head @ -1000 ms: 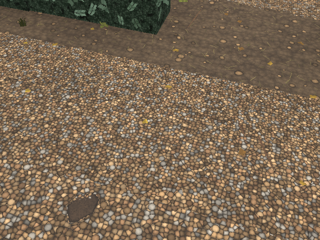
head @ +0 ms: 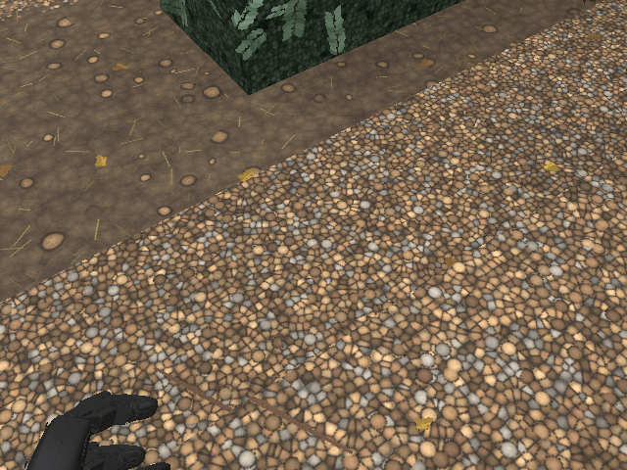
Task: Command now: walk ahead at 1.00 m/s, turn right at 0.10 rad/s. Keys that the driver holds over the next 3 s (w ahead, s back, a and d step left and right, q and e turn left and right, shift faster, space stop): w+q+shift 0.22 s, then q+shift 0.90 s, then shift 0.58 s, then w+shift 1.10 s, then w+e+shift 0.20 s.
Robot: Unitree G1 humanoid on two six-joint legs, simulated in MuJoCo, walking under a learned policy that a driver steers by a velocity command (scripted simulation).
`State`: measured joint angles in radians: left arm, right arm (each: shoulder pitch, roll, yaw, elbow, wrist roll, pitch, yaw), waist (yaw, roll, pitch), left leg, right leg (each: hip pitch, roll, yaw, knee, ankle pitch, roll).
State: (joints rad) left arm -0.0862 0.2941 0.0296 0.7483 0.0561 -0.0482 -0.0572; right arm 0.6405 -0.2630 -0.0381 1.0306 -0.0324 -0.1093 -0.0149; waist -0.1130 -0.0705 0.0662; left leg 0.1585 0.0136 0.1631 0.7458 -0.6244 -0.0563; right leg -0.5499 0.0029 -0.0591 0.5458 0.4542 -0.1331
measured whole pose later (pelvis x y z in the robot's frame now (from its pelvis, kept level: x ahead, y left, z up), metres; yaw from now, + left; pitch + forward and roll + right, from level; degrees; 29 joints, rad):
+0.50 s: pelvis +0.44 +0.08 -0.11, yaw +19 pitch -2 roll -1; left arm 0.10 0.24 0.02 0.78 0.04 -0.05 0.04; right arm 0.23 -0.31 -0.06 0.79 -0.01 -0.01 0.01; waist -0.03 0.02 0.14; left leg -0.41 -0.17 -0.01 0.67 -0.22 0.16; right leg -0.53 0.00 0.04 1.43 -0.46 0.03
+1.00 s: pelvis +0.71 +0.09 -0.19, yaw +45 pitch +0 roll +4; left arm 0.06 0.29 0.02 0.62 0.00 -0.05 0.02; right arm 0.37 -0.36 -0.08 0.72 -0.03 0.03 -0.06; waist -0.08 -0.07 -0.02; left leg -0.23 -0.35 -0.37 1.16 -0.81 0.07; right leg -0.22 0.01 0.19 0.14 0.58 0.05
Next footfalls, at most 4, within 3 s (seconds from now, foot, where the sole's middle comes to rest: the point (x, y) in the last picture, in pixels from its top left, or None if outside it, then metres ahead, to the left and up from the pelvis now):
0.04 right None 0.17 -0.05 -0.86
0.36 left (238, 447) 0.54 0.13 -0.86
1.02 right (255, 357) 0.84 0.09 -1.04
2.34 left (139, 307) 1.04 0.42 -1.04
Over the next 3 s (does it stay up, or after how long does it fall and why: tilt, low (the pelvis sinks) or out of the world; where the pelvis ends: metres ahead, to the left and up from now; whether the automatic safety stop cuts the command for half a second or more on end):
stays up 1.45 0.86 -0.27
